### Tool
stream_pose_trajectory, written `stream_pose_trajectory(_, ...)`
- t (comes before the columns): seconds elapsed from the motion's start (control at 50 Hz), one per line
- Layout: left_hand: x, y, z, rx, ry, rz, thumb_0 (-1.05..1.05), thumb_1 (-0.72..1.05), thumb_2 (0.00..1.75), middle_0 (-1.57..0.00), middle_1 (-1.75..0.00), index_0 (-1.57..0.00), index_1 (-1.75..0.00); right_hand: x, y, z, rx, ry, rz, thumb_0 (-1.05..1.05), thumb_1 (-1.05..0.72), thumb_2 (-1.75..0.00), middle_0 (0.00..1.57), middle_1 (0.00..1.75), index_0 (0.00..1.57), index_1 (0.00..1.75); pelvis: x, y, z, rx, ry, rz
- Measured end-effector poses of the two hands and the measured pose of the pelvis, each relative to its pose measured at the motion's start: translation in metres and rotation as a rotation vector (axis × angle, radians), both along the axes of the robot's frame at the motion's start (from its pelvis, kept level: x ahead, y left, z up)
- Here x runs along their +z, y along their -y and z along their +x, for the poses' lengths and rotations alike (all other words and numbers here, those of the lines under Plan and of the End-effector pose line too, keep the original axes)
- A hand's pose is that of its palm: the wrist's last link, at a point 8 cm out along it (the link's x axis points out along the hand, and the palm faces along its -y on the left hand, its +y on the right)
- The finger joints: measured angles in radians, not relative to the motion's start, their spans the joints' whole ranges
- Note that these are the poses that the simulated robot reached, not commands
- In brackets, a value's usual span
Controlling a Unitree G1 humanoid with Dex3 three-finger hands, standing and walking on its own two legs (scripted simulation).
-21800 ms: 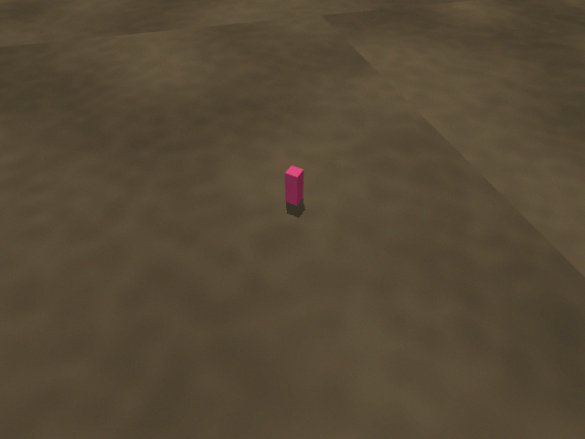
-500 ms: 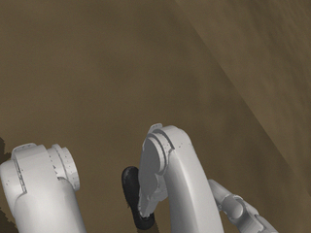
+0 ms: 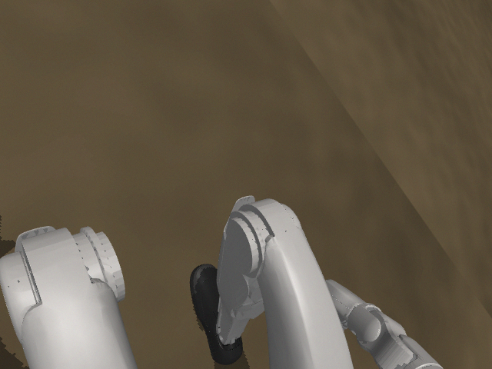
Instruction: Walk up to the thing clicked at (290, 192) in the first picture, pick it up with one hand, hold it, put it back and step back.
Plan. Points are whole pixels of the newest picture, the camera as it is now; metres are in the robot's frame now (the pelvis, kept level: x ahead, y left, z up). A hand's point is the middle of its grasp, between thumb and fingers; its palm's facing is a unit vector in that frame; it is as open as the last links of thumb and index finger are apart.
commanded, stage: open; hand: left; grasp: from the side
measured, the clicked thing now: out of the picture +0.41 +0.32 -0.19
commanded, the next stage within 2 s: withdraw in 0.04 s
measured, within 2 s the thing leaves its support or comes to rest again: rests again in 0.46 s
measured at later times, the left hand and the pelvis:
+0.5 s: hand out of the picture +0.39 +0.40 -0.09, palm faces +0.55 -0.83 -0.03, open 16.8 cm; pelvis +0.00 +0.00 +0.01, yaw +1 degrees
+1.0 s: hand out of the picture +0.27 +0.46 +0.04, palm faces +0.50 -0.71 -0.50, open 17.0 cm; pelvis +0.01 -0.01 +0.10, yaw +9 degrees
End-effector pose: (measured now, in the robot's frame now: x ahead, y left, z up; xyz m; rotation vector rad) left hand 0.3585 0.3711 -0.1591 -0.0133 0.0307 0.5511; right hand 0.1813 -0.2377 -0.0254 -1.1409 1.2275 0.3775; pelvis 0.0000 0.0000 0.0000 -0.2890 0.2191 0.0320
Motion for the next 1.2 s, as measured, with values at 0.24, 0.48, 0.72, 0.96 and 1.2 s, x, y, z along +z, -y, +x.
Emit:
stream_pose_trajectory(0.24, -0.003, 0.000, -0.003, 0.007, -0.014, -0.026, -0.01, -0.40, 0.19, -0.31, -0.26, -0.34, -0.25, 0.004, -0.004, -0.004, 0.001, 0.012, 0.005, 0.00, -0.90, -0.89, 0.21, 0.30, 0.21, 0.31, 0.001, -0.002, -0.002, -0.005, 0.008, -0.005)
stream_pose_trajectory(0.48, 0.058, -0.060, -0.011, 0.042, 0.100, 0.090, -0.01, -0.43, 0.08, -0.11, -0.08, -0.13, -0.07, 0.007, 0.000, -0.004, -0.069, 0.043, 0.016, 0.00, -0.90, -0.89, 0.21, 0.30, 0.21, 0.31, 0.008, 0.001, 0.000, 0.010, -0.030, 0.008)
stream_pose_trajectory(0.72, 0.103, -0.083, -0.063, -0.033, -0.223, 0.083, -0.01, -0.44, 0.07, -0.07, -0.07, -0.09, -0.06, 0.003, -0.006, 0.024, -0.250, 0.173, 0.203, 0.00, -0.87, -0.89, 0.21, 0.30, 0.21, 0.31, 0.032, 0.005, 0.002, 0.043, -0.150, 0.055)
stream_pose_trajectory(0.96, 0.220, -0.120, -0.117, 0.140, -0.487, 0.271, -0.01, -0.45, 0.10, -0.07, -0.07, -0.07, -0.07, 0.011, -0.009, 0.032, -0.450, 0.159, 0.339, 0.00, -0.89, -0.90, 0.20, 0.30, 0.21, 0.31, 0.085, 0.012, 0.008, 0.090, -0.304, 0.107)
stream_pose_trajectory(1.2, 0.297, -0.022, -0.156, 0.047, -0.726, 0.172, -0.01, -0.42, 0.13, -0.07, -0.07, -0.07, -0.08, 0.102, -0.020, 0.063, -0.536, 0.241, 0.449, 0.00, -0.90, -0.90, 0.20, 0.30, 0.21, 0.31, 0.193, 0.019, 0.022, 0.124, -0.343, 0.157)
